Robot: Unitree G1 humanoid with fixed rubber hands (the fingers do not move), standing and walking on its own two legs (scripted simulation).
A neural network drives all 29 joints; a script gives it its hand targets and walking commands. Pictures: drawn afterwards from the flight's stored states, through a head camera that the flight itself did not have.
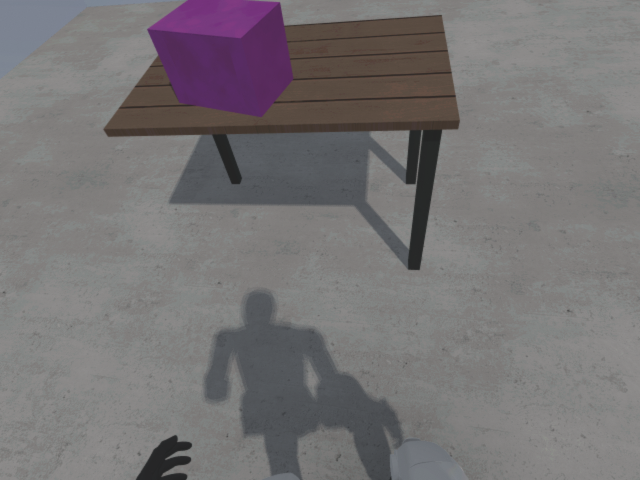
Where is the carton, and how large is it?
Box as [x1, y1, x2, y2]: [147, 0, 292, 116]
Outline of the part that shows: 147,29 179,102 261,116 292,79 279,2 250,0 187,0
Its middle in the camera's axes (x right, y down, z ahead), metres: -0.23 -0.45 +0.98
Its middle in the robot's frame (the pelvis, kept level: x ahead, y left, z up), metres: +1.05 +0.21 +0.02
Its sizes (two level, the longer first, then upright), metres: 0.260 0.181 0.194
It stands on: a table, 0.66 m high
